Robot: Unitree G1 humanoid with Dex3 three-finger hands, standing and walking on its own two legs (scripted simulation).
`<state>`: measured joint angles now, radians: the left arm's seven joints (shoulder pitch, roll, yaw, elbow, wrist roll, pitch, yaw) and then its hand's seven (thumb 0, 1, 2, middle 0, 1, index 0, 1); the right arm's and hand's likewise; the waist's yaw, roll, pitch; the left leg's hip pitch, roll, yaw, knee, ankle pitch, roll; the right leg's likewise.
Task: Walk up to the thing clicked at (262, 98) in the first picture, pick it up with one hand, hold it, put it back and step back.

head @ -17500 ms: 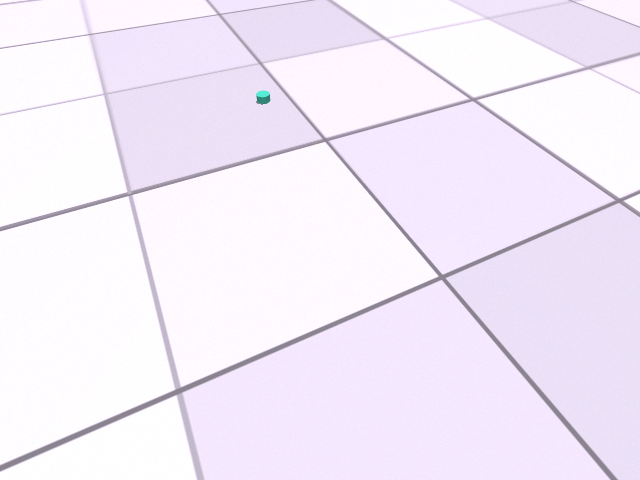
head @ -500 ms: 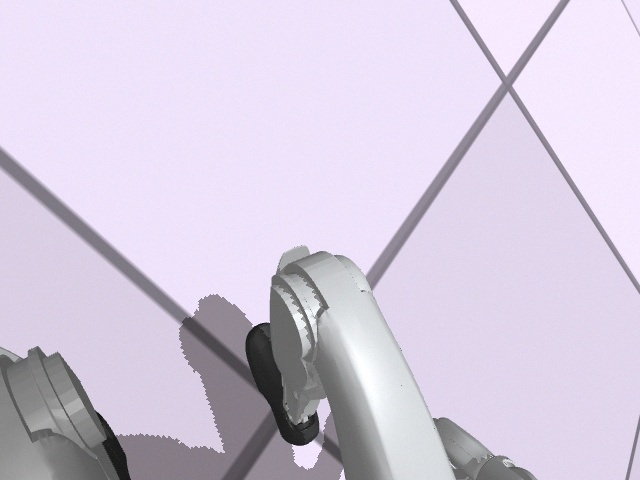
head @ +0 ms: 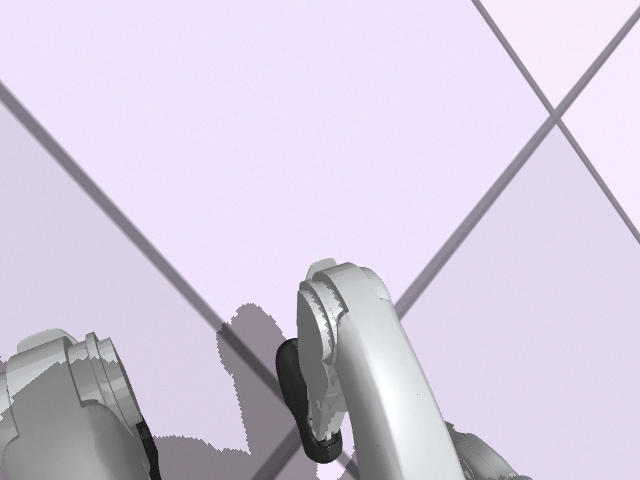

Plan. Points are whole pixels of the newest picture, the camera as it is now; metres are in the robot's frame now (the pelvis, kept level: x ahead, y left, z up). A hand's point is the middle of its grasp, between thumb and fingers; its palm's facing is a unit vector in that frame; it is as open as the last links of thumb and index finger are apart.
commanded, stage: settle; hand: left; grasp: from above
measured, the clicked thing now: out of the picture +0.46 +0.35 -0.24
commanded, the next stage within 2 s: lift in 0.46 s
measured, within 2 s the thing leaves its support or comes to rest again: neither
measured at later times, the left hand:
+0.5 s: hand out of the picture +0.44 +0.35 -0.13, palm faces -0.42 -0.10 -0.90, open 10.2 cm
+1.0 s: hand out of the picture +0.39 +0.35 -0.04, palm faces -0.43 -0.13 -0.89, open 10.2 cm
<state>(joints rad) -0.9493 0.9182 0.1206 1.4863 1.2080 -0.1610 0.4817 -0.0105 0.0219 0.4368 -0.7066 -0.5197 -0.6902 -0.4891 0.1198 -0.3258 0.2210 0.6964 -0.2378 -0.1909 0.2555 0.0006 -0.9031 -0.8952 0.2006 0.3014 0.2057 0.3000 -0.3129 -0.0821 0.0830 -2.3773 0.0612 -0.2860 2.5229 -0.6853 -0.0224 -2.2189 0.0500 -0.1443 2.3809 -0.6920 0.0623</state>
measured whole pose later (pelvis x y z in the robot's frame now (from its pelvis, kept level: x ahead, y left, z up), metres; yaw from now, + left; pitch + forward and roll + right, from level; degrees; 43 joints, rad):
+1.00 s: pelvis -0.01 +0.00 +0.07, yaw +7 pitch +33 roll -8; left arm -0.79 0.69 0.04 1.06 1.11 -0.12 0.11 -0.01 0.03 0.45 -0.68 -0.54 -0.67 -0.51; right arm 0.19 -0.28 0.02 0.68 -0.06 0.03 0.11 0.00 -0.91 -0.90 0.20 0.30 0.21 0.30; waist -0.17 0.03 -0.11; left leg -2.21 0.06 -0.13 2.23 -0.62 0.00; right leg -2.10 0.00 -0.05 2.17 -0.66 0.05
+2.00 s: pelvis +0.03 +0.01 +0.38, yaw +13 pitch +14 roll -2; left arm -0.35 0.41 -0.16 0.82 1.01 0.02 0.14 0.00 0.05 0.43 -0.66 -0.56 -0.66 -0.52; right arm 0.23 -0.24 -0.04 0.73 0.04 0.00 -0.06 0.01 -0.90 -0.89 0.20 0.30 0.21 0.30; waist -0.06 0.04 -0.13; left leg -0.93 0.07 0.00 1.11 -0.43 -0.01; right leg -0.87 -0.02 -0.02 1.07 -0.45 0.03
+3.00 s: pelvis +0.08 +0.01 +0.45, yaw +12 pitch +5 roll +0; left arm -0.29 0.39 -0.21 0.72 1.00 0.03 0.02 0.00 0.05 0.43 -0.65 -0.57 -0.65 -0.52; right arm 0.23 -0.25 -0.05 0.69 0.06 0.07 -0.05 0.01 -0.89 -0.89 0.20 0.30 0.21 0.30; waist -0.01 0.05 -0.05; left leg -0.41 0.05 0.06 0.61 -0.29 -0.01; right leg -0.38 -0.03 0.02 0.61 -0.31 0.03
